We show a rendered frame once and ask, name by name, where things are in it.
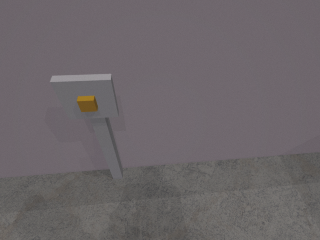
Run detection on button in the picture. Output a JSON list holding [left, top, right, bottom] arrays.
[[77, 95, 98, 112]]

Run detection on panel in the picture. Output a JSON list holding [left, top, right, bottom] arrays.
[[50, 74, 123, 180]]

